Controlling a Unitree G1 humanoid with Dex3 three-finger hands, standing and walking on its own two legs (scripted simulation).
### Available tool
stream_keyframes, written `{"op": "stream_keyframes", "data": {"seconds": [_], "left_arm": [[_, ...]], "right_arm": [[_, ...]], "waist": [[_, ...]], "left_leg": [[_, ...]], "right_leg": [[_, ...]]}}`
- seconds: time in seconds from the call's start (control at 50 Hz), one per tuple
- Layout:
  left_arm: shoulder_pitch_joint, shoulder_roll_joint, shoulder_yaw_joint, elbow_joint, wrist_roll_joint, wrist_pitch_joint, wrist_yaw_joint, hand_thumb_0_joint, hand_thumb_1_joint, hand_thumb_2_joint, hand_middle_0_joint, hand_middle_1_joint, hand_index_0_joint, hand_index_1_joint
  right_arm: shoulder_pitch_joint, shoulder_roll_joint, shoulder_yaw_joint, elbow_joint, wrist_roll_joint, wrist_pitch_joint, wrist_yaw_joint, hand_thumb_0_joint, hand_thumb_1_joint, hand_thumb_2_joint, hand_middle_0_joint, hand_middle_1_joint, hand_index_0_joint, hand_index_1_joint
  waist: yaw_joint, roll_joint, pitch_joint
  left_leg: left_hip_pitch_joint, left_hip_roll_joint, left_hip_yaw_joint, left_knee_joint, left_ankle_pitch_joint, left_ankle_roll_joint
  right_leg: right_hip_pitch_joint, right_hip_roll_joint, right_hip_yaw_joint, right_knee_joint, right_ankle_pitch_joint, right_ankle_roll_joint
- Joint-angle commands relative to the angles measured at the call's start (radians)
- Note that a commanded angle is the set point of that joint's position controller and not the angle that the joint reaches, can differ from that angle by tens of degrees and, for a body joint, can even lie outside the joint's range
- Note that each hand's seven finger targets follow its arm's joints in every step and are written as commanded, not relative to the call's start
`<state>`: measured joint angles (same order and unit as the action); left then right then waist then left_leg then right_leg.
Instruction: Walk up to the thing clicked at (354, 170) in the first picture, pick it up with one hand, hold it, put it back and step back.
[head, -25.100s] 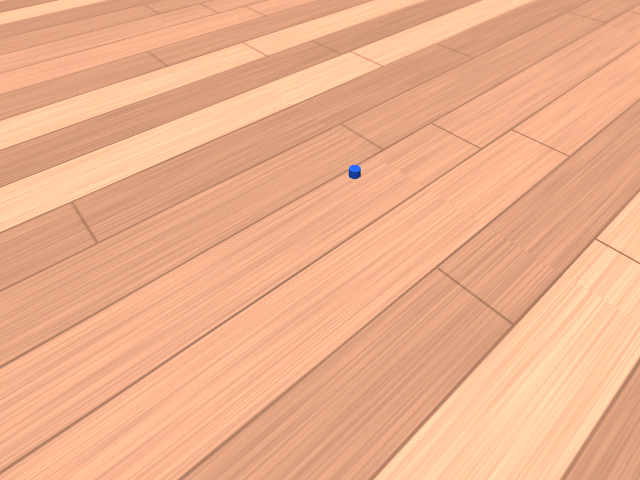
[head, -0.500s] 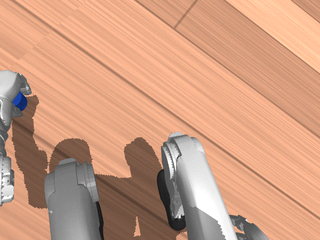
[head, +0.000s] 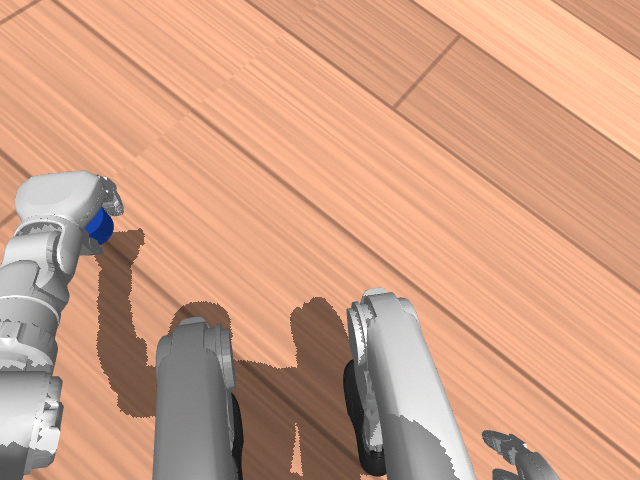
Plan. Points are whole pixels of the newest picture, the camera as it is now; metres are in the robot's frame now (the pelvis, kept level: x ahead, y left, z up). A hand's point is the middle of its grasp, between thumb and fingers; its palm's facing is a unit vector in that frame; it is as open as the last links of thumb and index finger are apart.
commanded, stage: lift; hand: left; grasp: from above
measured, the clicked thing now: (85, 222) +0.47 +0.27 -0.14
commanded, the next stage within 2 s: hold in 1.14 s
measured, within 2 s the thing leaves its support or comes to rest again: neither
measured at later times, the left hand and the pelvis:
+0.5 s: hand out of the picture +0.38 +0.25 +0.09, palm faces -0.42 -0.08 -0.90, open 7.1 cm; pelvis +0.01 +0.00 +0.17, yaw +3 degrees
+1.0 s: hand out of the picture +0.37 +0.23 +0.23, palm faces -0.43 -0.09 -0.90, open 7.2 cm; pelvis +0.05 -0.01 +0.30, yaw +3 degrees
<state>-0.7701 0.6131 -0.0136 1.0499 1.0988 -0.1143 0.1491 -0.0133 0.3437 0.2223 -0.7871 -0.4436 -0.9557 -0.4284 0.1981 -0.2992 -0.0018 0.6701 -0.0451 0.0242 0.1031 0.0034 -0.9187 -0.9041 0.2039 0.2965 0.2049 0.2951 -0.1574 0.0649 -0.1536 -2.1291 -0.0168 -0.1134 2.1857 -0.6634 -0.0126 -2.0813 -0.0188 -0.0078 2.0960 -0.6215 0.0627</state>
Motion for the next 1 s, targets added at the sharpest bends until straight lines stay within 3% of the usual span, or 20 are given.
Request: {"op": "stream_keyframes", "data": {"seconds": [0.0,0.06,0.12,0.14,0.16,0.3,0.34,0.4,0.44,0.48,0.5,0.56,0.6,0.7,0.86,0.88,0.92,0.98], "left_arm": [[-0.249,0.202,0.028,-0.251,-0.039,0.014,0.006,0.000,0.763,0.449,-1.023,-0.631,-1.090,-0.562],[-0.217,0.196,0.034,-0.341,-0.056,0.029,-0.002,0.000,0.771,0.455,-1.017,-0.658,-1.089,-0.585],[-0.181,0.171,0.018,-0.396,-0.070,0.049,-0.010,0.000,0.773,0.421,-1.025,-0.626,-1.095,-0.554],[-0.183,0.194,0.037,-0.434,-0.071,0.054,-0.006,0.000,0.756,0.420,-1.018,-0.610,-1.085,-0.542],[-0.160,0.177,0.028,-0.437,-0.069,0.062,-0.006,0.000,0.752,0.418,-1.007,-0.620,-1.076,-0.548],[-0.032,0.142,0.014,-0.516,-0.098,0.114,-0.024,0.000,0.747,0.393,-1.020,-0.583,-1.083,-0.518],[0.004,0.090,-0.023,-0.544,-0.110,0.128,-0.035,0.000,0.746,0.404,-1.025,-0.586,-1.086,-0.524],[0.046,0.117,-0.004,-0.566,-0.120,0.137,-0.040,0.000,0.730,0.388,-1.031,-0.536,-1.083,-0.484],[0.055,0.088,-0.024,-0.574,-0.118,0.140,-0.045,0.000,0.726,0.403,-1.032,-0.539,-1.081,-0.491],[0.088,0.087,-0.019,-0.557,-0.122,0.142,-0.043,0.000,0.716,0.418,-1.026,-0.542,-1.072,-0.496],[0.101,0.056,-0.041,-0.543,-0.126,0.143,-0.044,0.000,0.709,0.430,-1.030,-0.535,-1.072,-0.493],[0.104,0.060,-0.037,-0.528,-0.121,0.140,-0.040,0.000,0.674,0.408,-0.997,-0.546,-1.044,-0.500],[0.157,0.023,-0.059,-0.482,-0.126,0.143,-0.038,0.000,0.716,0.434,-1.038,-0.538,-1.080,-0.497],[0.150,0.014,-0.065,-0.491,-0.117,0.141,-0.028,0.000,0.698,0.439,-1.020,-0.534,-1.061,-0.494],[0.155,-0.015,-0.079,-0.405,-0.100,0.155,0.009,0.000,0.708,0.452,-1.027,-0.548,-1.069,-0.506],[0.114,-0.013,-0.083,-0.436,-0.099,0.152,0.010,0.000,0.707,0.467,-1.027,-0.561,-1.068,-0.521],[0.144,-0.008,-0.072,-0.415,-0.102,0.151,0.016,0.000,0.679,0.486,-1.005,-0.572,-1.043,-0.534],[0.170,-0.029,-0.087,-0.399,-0.103,0.149,0.013,0.000,0.709,0.489,-1.036,-0.555,-1.072,-0.520]], "right_arm": [[0.147,-0.199,-0.089,-0.068,0.022,-0.005,-0.027,0.000,-0.915,-0.904,0.200,0.300,0.200,0.300],[0.137,-0.192,-0.095,-0.076,0.033,-0.001,-0.040,0.000,-0.913,-0.904,0.200,0.300,0.200,0.300],[0.111,-0.179,-0.098,-0.084,0.040,0.001,-0.056,0.000,-0.913,-0.904,0.200,0.300,0.200,0.300],[0.103,-0.182,-0.101,-0.087,0.044,0.002,-0.063,0.000,-0.911,-0.903,0.200,0.300,0.200,0.300],[0.098,-0.174,-0.103,-0.089,0.046,0.002,-0.069,0.000,-0.911,-0.903,0.200,0.300,0.200,0.300],[0.042,-0.143,-0.096,-0.097,0.062,0.004,-0.102,0.000,-0.912,-0.903,0.200,0.300,0.200,0.300],[0.040,-0.125,-0.092,-0.097,0.068,0.001,-0.112,0.000,-0.911,-0.903,0.200,0.300,0.200,0.300],[0.030,-0.119,-0.083,-0.091,0.076,-0.005,-0.129,0.000,-0.911,-0.903,0.200,0.300,0.200,0.300],[0.025,-0.110,-0.082,-0.093,0.078,-0.009,-0.139,0.000,-0.910,-0.903,0.200,0.300,0.200,0.300],[0.024,-0.106,-0.077,-0.085,0.082,-0.016,-0.147,0.000,-0.911,-0.903,0.200,0.300,0.200,0.300],[0.019,-0.100,-0.075,-0.081,0.082,-0.021,-0.151,0.000,-0.910,-0.903,0.200,0.300,0.200,0.300],[0.025,-0.095,-0.072,-0.073,0.086,-0.034,-0.162,0.000,-0.912,-0.904,0.200,0.300,0.200,0.300],[0.016,-0.089,-0.070,-0.075,0.087,-0.042,-0.165,0.000,-0.911,-0.904,0.200,0.300,0.200,0.300],[0.036,-0.088,-0.077,-0.063,0.090,-0.057,-0.173,0.000,-0.908,-0.903,0.200,0.300,0.200,0.300],[0.069,-0.084,-0.079,-0.034,0.084,-0.061,-0.172,0.000,-0.904,-0.903,0.200,0.300,0.200,0.300],[0.070,-0.085,-0.082,-0.036,0.084,-0.063,-0.171,0.000,-0.905,-0.903,0.200,0.300,0.200,0.300],[0.068,-0.081,-0.081,-0.036,0.082,-0.064,-0.169,0.000,-0.904,-0.902,0.200,0.300,0.200,0.300],[0.057,-0.084,-0.085,-0.043,0.084,-0.063,-0.165,0.000,-0.903,-0.901,0.200,0.300,0.200,0.300]], "waist": [[0.000,0.143,-0.653],[0.015,0.147,-0.680],[0.015,0.137,-0.634],[0.025,0.145,-0.648],[0.028,0.147,-0.657],[0.050,0.098,-0.583],[0.040,0.072,-0.570],[0.055,0.053,-0.512],[0.053,0.050,-0.486],[0.061,0.029,-0.441],[0.057,0.019,-0.413],[0.066,0.017,-0.373],[0.073,0.002,-0.336],[0.086,0.004,-0.346],[0.090,-0.035,-0.286],[0.092,-0.007,-0.289],[0.102,-0.011,-0.267],[0.102,-0.030,-0.243]], "left_leg": [[0.529,-0.010,0.062,-0.384,0.064,0.043],[0.607,-0.008,0.058,-0.433,0.099,0.040],[0.654,-0.002,0.049,-0.503,0.060,0.038],[0.688,-0.001,0.040,-0.531,0.036,0.037],[0.717,-0.001,0.045,-0.549,0.042,0.035],[0.857,0.006,0.051,-0.715,0.036,0.032],[0.899,0.005,0.068,-0.741,0.069,0.034],[0.952,0.008,0.071,-0.820,0.061,0.033],[1.013,0.013,0.068,-0.868,0.068,0.030],[1.044,0.015,0.064,-0.915,0.074,0.029],[1.065,0.016,0.065,-0.936,0.083,0.029],[1.125,0.017,0.073,-0.994,0.113,0.026],[1.161,0.020,0.068,-1.043,0.114,0.024],[1.291,0.020,0.080,-1.128,0.220,0.018],[1.420,0.009,0.108,-1.244,0.354,0.021],[1.444,0.008,0.109,-1.261,0.360,0.019],[1.469,0.008,0.103,-1.301,0.350,0.018],[1.514,0.005,0.110,-1.343,0.359,0.018]], "right_leg": [[0.415,0.037,-0.093,-0.284,0.104,-0.095],[0.466,0.032,-0.088,-0.324,0.135,-0.093],[0.500,0.032,-0.083,-0.380,0.108,-0.089],[0.521,0.030,-0.079,-0.398,0.093,-0.088],[0.543,0.033,-0.076,-0.420,0.095,-0.089],[0.719,0.036,-0.057,-0.585,0.082,-0.082],[0.779,0.038,-0.049,-0.644,0.102,-0.081],[0.865,0.038,-0.038,-0.722,0.091,-0.078],[0.904,0.041,-0.034,-0.769,0.097,-0.079],[0.957,0.041,-0.027,-0.817,0.099,-0.078],[0.975,0.041,-0.023,-0.844,0.107,-0.078],[1.043,0.040,-0.010,-0.912,0.120,-0.079],[1.086,0.043,-0.009,-0.957,0.119,-0.079],[1.216,0.046,-0.002,-1.054,0.209,-0.080],[1.384,0.047,0.009,-1.196,0.336,-0.074],[1.395,0.047,0.011,-1.211,0.341,-0.073],[1.422,0.047,0.010,-1.242,0.327,-0.073],[1.464,0.045,0.013,-1.293,0.336,-0.070]]}}
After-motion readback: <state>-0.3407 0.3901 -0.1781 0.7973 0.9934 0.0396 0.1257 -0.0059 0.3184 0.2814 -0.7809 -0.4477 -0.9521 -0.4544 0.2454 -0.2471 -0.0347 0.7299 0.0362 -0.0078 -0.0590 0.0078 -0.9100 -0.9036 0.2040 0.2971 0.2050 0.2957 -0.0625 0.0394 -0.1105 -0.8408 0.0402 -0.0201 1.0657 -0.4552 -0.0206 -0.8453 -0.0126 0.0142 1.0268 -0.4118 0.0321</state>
